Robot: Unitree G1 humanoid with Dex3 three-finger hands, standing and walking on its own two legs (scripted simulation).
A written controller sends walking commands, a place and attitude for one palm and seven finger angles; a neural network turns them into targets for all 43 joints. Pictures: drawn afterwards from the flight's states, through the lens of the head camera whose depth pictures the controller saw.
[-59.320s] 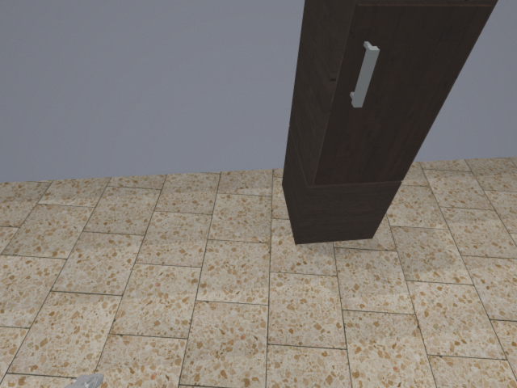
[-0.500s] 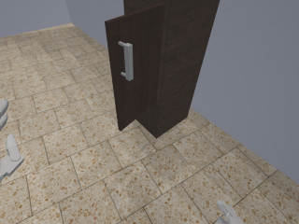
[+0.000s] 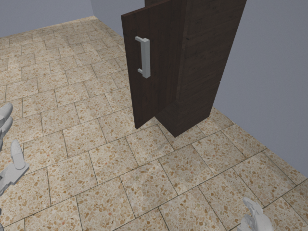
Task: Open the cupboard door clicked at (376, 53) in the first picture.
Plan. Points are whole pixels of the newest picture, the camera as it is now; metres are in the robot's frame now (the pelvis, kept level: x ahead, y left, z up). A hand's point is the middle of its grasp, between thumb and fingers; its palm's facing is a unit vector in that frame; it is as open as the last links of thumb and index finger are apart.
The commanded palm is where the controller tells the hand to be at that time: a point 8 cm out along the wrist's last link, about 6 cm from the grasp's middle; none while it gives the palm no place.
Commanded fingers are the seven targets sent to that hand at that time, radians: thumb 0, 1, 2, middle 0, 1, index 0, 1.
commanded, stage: stop stepping back and stand still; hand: left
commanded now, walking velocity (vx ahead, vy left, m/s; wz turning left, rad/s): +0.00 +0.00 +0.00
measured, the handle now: (142, 57) +0.70 +0.10 +0.09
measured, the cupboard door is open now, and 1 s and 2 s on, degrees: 100 100 100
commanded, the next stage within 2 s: let the arm hang, fingers relaxed in 0.84 s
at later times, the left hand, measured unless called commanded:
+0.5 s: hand out of the picture +0.19 +0.31 +0.15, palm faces +0.39 -0.79 -0.46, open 7.4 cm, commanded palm +0.14 +0.35 +0.18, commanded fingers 0.00 0.90 0.90 -0.20 -0.30 -0.20 -0.30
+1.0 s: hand (7, 187) +0.18 +0.32 +0.10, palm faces +0.32 -0.81 -0.50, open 7.4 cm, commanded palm none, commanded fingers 0.00 0.90 0.90 -0.20 -0.30 -0.20 -0.30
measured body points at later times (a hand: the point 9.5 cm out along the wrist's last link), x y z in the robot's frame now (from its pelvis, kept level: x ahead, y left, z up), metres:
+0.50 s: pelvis -0.01 +0.05 +0.00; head +0.01 +0.06 +0.45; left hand +0.16 +0.35 +0.18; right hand +0.15 -0.18 -0.08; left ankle +0.01 +0.14 -0.74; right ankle -0.01 -0.07 -0.74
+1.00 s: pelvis -0.03 +0.05 +0.00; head -0.02 +0.04 +0.45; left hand +0.15 +0.36 +0.13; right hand +0.14 -0.19 -0.10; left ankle +0.01 +0.14 -0.74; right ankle -0.01 -0.07 -0.74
